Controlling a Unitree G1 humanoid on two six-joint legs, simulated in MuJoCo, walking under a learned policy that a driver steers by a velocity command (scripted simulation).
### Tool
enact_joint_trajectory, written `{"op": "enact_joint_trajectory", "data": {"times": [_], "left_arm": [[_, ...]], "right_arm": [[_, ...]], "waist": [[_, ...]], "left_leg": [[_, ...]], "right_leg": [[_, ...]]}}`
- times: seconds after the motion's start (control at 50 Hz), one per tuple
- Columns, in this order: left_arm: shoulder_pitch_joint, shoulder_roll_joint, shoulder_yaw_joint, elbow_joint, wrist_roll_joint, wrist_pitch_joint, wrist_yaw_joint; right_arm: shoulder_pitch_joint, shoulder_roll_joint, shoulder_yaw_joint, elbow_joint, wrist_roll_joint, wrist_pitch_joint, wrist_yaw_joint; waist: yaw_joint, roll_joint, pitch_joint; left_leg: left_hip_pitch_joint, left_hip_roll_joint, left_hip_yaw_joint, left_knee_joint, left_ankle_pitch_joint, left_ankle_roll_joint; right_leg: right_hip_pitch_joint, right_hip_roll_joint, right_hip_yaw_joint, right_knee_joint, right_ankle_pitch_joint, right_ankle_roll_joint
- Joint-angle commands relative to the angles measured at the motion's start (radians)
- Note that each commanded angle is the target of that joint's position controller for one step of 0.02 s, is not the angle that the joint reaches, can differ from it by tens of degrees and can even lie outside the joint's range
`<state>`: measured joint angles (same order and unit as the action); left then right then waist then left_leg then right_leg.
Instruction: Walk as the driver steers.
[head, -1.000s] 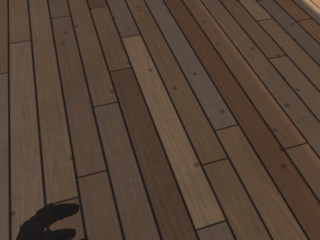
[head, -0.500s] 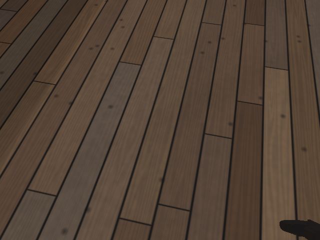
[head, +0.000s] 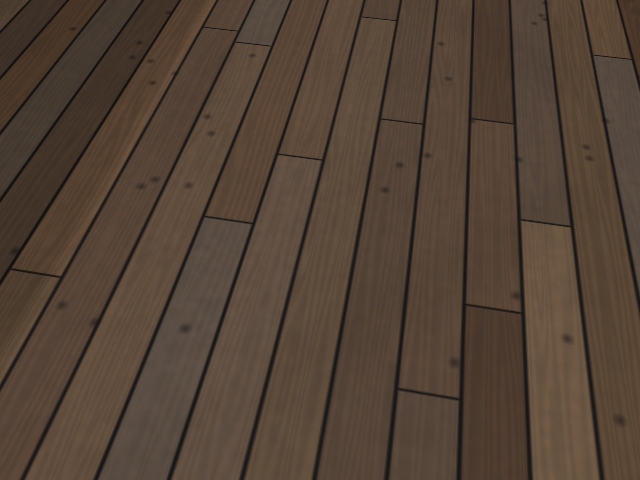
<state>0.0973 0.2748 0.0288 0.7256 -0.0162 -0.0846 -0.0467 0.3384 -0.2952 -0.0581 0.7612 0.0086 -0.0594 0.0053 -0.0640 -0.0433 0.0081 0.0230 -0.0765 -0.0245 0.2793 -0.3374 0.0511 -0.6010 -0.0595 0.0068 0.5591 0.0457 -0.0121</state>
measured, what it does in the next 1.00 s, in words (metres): walks ahead, turning right: right foot, then left foot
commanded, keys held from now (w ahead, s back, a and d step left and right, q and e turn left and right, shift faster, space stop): w+e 0.58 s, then w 0.10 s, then no key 0.32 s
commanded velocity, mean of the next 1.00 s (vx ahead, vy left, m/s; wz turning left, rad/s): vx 0.43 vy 0.00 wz -0.36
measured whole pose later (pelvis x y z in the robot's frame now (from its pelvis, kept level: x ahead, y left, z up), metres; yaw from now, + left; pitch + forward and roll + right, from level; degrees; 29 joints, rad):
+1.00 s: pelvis +0.51 -0.11 +0.00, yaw -24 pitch +2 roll +2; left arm 0.09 0.26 0.03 0.66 0.01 -0.04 -0.01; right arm 0.32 -0.29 -0.05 0.85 0.01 -0.06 0.00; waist -0.08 -0.03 0.03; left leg -0.10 -0.02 0.03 0.43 -0.35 0.00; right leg -0.43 -0.01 0.04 0.49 -0.04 -0.03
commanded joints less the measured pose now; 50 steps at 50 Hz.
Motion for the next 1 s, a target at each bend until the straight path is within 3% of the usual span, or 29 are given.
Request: {"op": "enact_joint_trajectory", "data": {"times": [0.02, 0.06, 0.08, 0.1, 0.12, 0.14, 0.16, 0.18, 0.2, 0.26, 0.32, 0.4, 0.5, 0.54, 0.56, 0.58, 0.6, 0.62, 0.64, 0.66, 0.68, 0.7, 0.76, 0.8, 0.84, 0.9, 0.96, 0.98, 1.0], "left_arm": [[-0.075, 0.109, 0.029, -0.096, -0.002, -0.017, -0.015], [0.127, 0.168, 0.065, -0.044, 0.006, -0.013, -0.006], [0.274, 0.234, 0.085, -0.024, 0.007, -0.008, 0.002], [0.328, 0.316, 0.104, -0.014, 0.000, -0.007, -0.002], [0.350, 0.219, 0.081, -0.014, -0.015, -0.005, -0.002], [0.293, 0.187, 0.070, -0.029, -0.006, -0.002, 0.005], [0.242, 0.179, 0.067, -0.045, 0.004, 0.002, 0.009], [0.201, 0.166, 0.062, -0.054, 0.008, 0.004, 0.012], [0.177, 0.147, 0.054, -0.064, 0.017, 0.004, 0.016], [0.164, 0.153, 0.057, -0.072, 0.008, 0.006, 0.028], [0.193, 0.184, 0.068, -0.059, 0.001, 0.011, 0.046], [0.250, 0.188, 0.072, -0.034, -0.008, 0.027, 0.061], [0.285, 0.181, 0.075, -0.019, -0.012, 0.048, 0.068], [0.255, 0.166, 0.072, -0.029, -0.009, 0.054, 0.067], [0.243, 0.125, 0.058, -0.042, -0.002, 0.050, 0.063], [0.265, 0.064, 0.037, -0.064, 0.021, 0.046, 0.062], [0.407, 0.040, 0.025, -0.087, -0.015, 0.035, 0.061], [0.383, 0.140, 0.043, -0.048, -0.024, 0.035, 0.065], [0.275, 0.175, 0.053, -0.057, -0.015, 0.037, 0.062], [0.219, 0.157, 0.051, -0.067, -0.005, 0.038, 0.063], [0.181, 0.143, 0.052, -0.081, 0.004, 0.034, 0.059], [0.176, 0.125, 0.051, -0.085, 0.001, 0.034, 0.054], [0.182, 0.070, 0.037, -0.084, 0.012, 0.041, 0.053], [0.150, 0.042, 0.022, -0.091, 0.022, 0.041, 0.050], [0.109, 0.039, 0.017, -0.090, 0.017, 0.038, 0.041], [0.037, 0.064, 0.024, -0.107, 0.016, 0.037, 0.031], [0.066, 0.090, 0.039, -0.099, 0.028, 0.033, 0.029], [0.096, 0.120, 0.050, -0.089, 0.034, 0.034, 0.037], [0.141, 0.196, 0.065, -0.097, 0.049, 0.036, 0.049]], "right_arm": [[0.015, -0.176, -0.051, -0.022, 0.001, 0.002, -0.012], [-0.015, -0.172, -0.047, -0.034, -0.005, 0.015, -0.022], [0.002, -0.142, -0.031, -0.059, -0.024, 0.015, -0.033], [0.127, -0.040, 0.001, -0.084, -0.032, -0.008, -0.018], [0.059, -0.100, -0.004, -0.077, -0.013, -0.033, -0.007], [-0.046, -0.146, -0.015, -0.112, 0.019, -0.053, 0.005], [-0.111, -0.137, -0.009, -0.128, 0.014, -0.065, 0.004], [-0.141, -0.135, -0.013, -0.138, -0.008, -0.070, 0.000], [-0.130, -0.135, -0.018, -0.140, -0.020, -0.066, -0.003], [-0.098, -0.105, -0.015, -0.135, -0.026, -0.043, -0.007], [-0.188, -0.074, -0.003, -0.156, -0.028, -0.034, -0.012], [-0.327, -0.052, 0.005, -0.179, -0.016, -0.047, -0.001], [-0.371, -0.096, -0.014, -0.193, 0.000, -0.068, 0.015], [-0.265, -0.123, -0.033, -0.166, 0.000, -0.076, 0.010], [-0.154, -0.156, -0.047, -0.151, -0.014, -0.080, 0.002], [0.003, -0.214, -0.062, -0.137, -0.021, -0.076, -0.007], [0.054, -0.267, -0.075, -0.091, -0.023, -0.061, 0.005], [0.019, -0.161, -0.055, -0.109, -0.004, -0.058, 0.009], [-0.014, -0.109, -0.040, -0.107, -0.004, -0.054, 0.008], [-0.052, -0.099, -0.032, -0.107, -0.014, -0.050, 0.010], [-0.074, -0.084, -0.027, -0.096, -0.018, -0.048, 0.012], [-0.095, -0.074, -0.020, -0.092, -0.026, -0.050, 0.011], [-0.115, -0.084, -0.021, -0.061, -0.019, -0.058, 0.014], [-0.132, -0.121, -0.030, -0.043, -0.011, -0.049, 0.009], [-0.120, -0.141, -0.033, -0.024, -0.005, -0.032, 0.001], [-0.075, -0.149, -0.030, 0.010, 0.005, -0.016, -0.003], [-0.092, -0.148, -0.026, 0.026, 0.020, -0.006, -0.007], [-0.064, -0.125, -0.018, 0.038, 0.013, -0.008, -0.006], [-0.022, -0.086, -0.001, 0.028, -0.019, -0.019, -0.004]], "waist": [[0.014, 0.122, 0.031], [0.120, 0.107, -0.110], [0.169, 0.017, -0.231], [0.104, -0.236, -0.336], [0.159, -0.167, -0.363], [0.170, -0.105, -0.220], [0.154, 0.000, -0.143], [0.123, 0.040, -0.077], [0.090, 0.020, -0.069], [0.055, -0.015, -0.048], [0.077, -0.011, -0.014], [0.132, -0.033, -0.007], [0.127, -0.063, -0.009], [0.062, -0.083, -0.042], [0.007, -0.059, -0.135], [-0.040, 0.084, -0.284], [0.035, 0.425, -0.345], [0.008, 0.265, -0.237], [-0.015, 0.165, -0.116], [0.000, 0.098, -0.056], [0.014, 0.096, -0.009], [0.038, 0.123, 0.013], [0.075, 0.139, -0.010], [0.075, 0.140, -0.040], [0.056, 0.147, -0.067], [0.033, 0.147, -0.076], [0.076, 0.132, -0.087], [0.086, 0.105, -0.103], [0.078, -0.006, -0.191]], "left_leg": [[0.060, 0.325, -0.075, 0.026, 0.598, 0.119], [0.024, 0.257, 0.012, 0.296, 0.911, 0.069], [-0.164, 0.213, 0.058, 0.577, 0.702, 0.027], [-0.597, 0.011, 0.046, 0.946, -0.008, -0.058], [-0.743, 0.019, -0.095, 1.047, -0.200, -0.052], [-0.812, 0.069, -0.104, 1.053, -0.128, -0.037], [-0.792, 0.107, -0.088, 0.998, -0.062, -0.028], [-0.764, 0.133, -0.078, 0.914, -0.022, -0.033], [-0.698, 0.154, -0.082, 0.859, 0.009, -0.038], [-0.650, 0.157, -0.057, 0.744, 0.025, -0.079], [-0.645, 0.140, -0.040, 0.563, 0.188, -0.116], [-0.538, 0.083, -0.032, 0.322, 0.406, -0.126], [-0.480, 0.059, -0.069, 0.195, 0.321, -0.090], [-0.327, 0.062, -0.048, 0.135, 0.293, -0.045], [-0.126, 0.136, -0.096, 0.149, 0.286, 0.002], [0.140, 0.320, -0.288, 0.166, 0.240, 0.063], [0.349, 0.500, -0.751, 0.068, -0.002, 0.217], [0.268, 0.474, -0.750, 0.023, -0.188, 0.193], [0.149, 0.422, -0.581, 0.013, -0.144, 0.153], [0.038, 0.377, -0.472, -0.006, -0.015, 0.139], [-0.037, 0.343, -0.399, -0.027, 0.087, 0.145], [-0.101, 0.317, -0.328, -0.042, 0.239, 0.141], [-0.160, 0.299, -0.174, -0.028, 0.726, 0.166], [-0.179, 0.285, -0.096, -0.025, 0.838, 0.164], [-0.198, 0.258, -0.038, -0.026, 0.841, 0.144], [-0.156, 0.268, -0.037, 0.010, 0.765, 0.124], [-0.148, 0.258, -0.050, 0.117, 0.654, 0.079], [-0.172, 0.218, -0.034, 0.188, 0.616, 0.043], [-0.269, 0.156, 0.007, 0.333, 0.396, -0.012]], "right_leg": [[-0.011, 0.020, -0.006, -0.024, -0.122, -0.057], [0.293, 0.099, -0.066, -0.047, -0.107, -0.106], [0.573, -0.031, 0.128, -0.024, -0.036, -0.164], [0.930, -0.249, 0.647, -0.120, -0.240, -0.355], [0.992, -0.263, 0.799, -0.242, -0.425, -0.345], [0.887, -0.240, 0.671, -0.262, -0.418, -0.301], [0.757, -0.202, 0.572, -0.269, -0.340, -0.276], [0.634, -0.174, 0.502, -0.283, -0.221, -0.273], [0.563, -0.143, 0.451, -0.299, -0.128, -0.267], [0.454, -0.108, 0.373, -0.333, -0.006, -0.281], [0.382, -0.068, 0.303, -0.348, 0.014, -0.259], [0.343, -0.023, 0.278, -0.316, -0.054, -0.205], [0.468, -0.068, 0.413, -0.204, -0.107, -0.177], [0.463, -0.047, 0.424, -0.115, -0.050, -0.147], [0.405, 0.000, 0.378, 0.040, -0.041, -0.116], [0.262, 0.083, 0.268, 0.327, -0.290, -0.075], [-0.074, 0.166, 0.173, 0.594, -0.661, -0.028], [-0.165, 0.085, 0.200, 0.694, -0.601, -0.013], [-0.176, 0.060, 0.174, 0.705, -0.504, -0.007], [-0.147, 0.034, 0.146, 0.685, -0.444, 0.000], [-0.136, 0.013, 0.143, 0.635, -0.405, 0.003], [-0.088, 0.000, 0.136, 0.599, -0.390, 0.006], [-0.009, 0.006, 0.082, 0.449, -0.404, 0.039], [0.051, 0.001, 0.048, 0.309, -0.303, 0.049], [0.141, 0.018, 0.018, 0.181, -0.157, 0.046], [0.195, 0.041, 0.019, 0.062, -0.078, 0.026], [0.322, 0.064, 0.009, -0.095, -0.008, -0.023], [0.418, 0.049, 0.026, -0.148, 0.112, -0.050], [0.605, -0.103, 0.159, -0.081, 0.531, -0.109]]}}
